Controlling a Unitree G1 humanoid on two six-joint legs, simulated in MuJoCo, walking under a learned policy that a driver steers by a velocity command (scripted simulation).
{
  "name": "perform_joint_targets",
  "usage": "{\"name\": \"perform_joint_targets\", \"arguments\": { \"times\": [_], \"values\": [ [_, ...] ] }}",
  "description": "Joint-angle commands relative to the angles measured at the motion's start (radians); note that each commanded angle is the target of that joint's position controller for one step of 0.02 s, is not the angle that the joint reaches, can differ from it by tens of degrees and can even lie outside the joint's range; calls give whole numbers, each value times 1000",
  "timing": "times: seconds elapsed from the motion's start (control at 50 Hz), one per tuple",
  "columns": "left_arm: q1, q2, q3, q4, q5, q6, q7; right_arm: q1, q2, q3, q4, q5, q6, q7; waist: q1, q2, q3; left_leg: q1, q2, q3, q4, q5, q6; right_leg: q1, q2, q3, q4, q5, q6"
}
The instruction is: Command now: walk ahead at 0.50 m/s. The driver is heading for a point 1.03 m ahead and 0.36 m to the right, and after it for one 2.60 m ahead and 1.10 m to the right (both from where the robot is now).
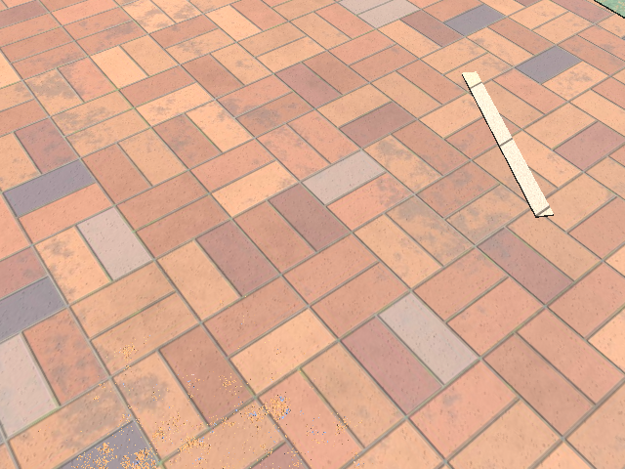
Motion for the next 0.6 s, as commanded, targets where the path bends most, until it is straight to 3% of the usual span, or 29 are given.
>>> {"name": "perform_joint_targets", "arguments": {
  "times": [0.02,0.04,0.06,0.1,0.14,0.24,0.34,0.4,0.44,0.46,0.48,0.5,0.52,0.54,0.56,0.6],
  "values": [
    [-35,96,27,-76,8,-12,-6,148,-84,-25,29,11,-9,-1,-41,32,-38,303,316,-414,-343,44,146,-379,-100,63,136,90,-6],
    [-18,75,23,-74,22,3,-12,148,-52,-15,48,12,-15,-4,-12,55,-27,238,276,-344,-363,90,115,-325,-116,59,88,108,7],
    [-1,53,21,-64,23,17,-19,168,-48,-12,59,9,-24,-6,-4,61,-33,216,267,-297,-374,126,104,-295,-112,55,71,116,15],
    [-20,42,22,-71,22,34,-27,217,-79,-19,83,10,-41,-7,5,61,-24,203,259,-232,-398,177,97,-318,-113,49,42,148,26],
    [-103,49,23,-101,20,44,-32,247,-96,-21,94,8,-47,-8,-5,65,7,209,253,-177,-430,169,82,-393,-126,48,-14,224,36],
    [-296,34,11,-172,11,37,-43,296,-81,-11,106,10,-49,-15,-45,71,40,259,222,-46,-445,265,38,-436,-118,-6,-278,405,45],
    [-422,32,2,-231,17,34,-48,382,-95,-13,139,6,-42,-34,-81,72,53,427,271,25,-387,442,31,-433,-92,-93,-448,381,5],
    [-377,51,14,-232,22,33,-45,364,-121,-19,139,1,-29,-47,-43,97,13,510,294,73,-236,796,21,-341,-29,-142,-488,245,-50],
    [-220,84,35,-190,25,29,-39,346,-148,-27,132,-2,-12,-49,21,114,-81,506,296,101,25,964,13,-163,42,-167,-523,165,-102],
    [-72,120,56,-147,35,22,-34,330,-156,-29,117,2,-6,-46,90,90,-157,399,283,117,245,846,-8,44,45,-125,-600,194,-140],
    [61,221,90,-132,49,23,-19,323,-122,-20,68,21,-10,-36,137,-31,-269,116,232,133,590,486,-47,325,-172,181,-637,76,-231],
    [19,288,107,-154,27,37,-17,310,-80,-19,0,28,-22,-16,71,-226,-336,-251,-13,28,920,-368,-95,510,-415,734,-778,169,-377],
    [5,266,102,-145,4,48,-13,197,-136,-29,-22,12,-31,-12,83,-47,-256,-367,56,-141,924,-289,-78,470,-372,634,-798,214,-345],
    [-51,223,92,-146,-1,48,-7,157,-117,-22,-42,21,-46,-8,53,-17,-148,-379,102,-146,852,-198,-74,347,-350,506,-815,276,-307],
    [-99,172,80,-151,0,43,-5,168,-113,-24,-32,19,-49,-10,5,51,-74,-323,135,-143,750,-157,-78,219,-300,420,-840,380,-258],
    [-147,133,65,-159,-9,27,2,192,-95,-22,-32,-17,-13,-9,-55,41,-54,-209,159,-146,642,-143,-109,83,-215,306,-860,500,-216]
  ]
}}
Keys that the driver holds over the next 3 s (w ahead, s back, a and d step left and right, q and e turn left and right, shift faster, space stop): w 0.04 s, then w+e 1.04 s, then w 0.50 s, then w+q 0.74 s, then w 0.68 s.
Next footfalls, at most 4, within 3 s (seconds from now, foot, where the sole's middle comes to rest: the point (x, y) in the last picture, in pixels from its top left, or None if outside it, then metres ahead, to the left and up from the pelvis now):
0.46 right None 0.39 -0.12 -0.76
1.00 left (365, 345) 0.75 -0.08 -0.76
1.50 right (498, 329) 0.80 -0.40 -0.76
2.04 left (481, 220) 1.14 -0.41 -0.76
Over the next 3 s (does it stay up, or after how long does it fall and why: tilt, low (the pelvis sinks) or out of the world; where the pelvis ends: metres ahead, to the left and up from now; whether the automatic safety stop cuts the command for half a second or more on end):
stays up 1.46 -0.58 0.01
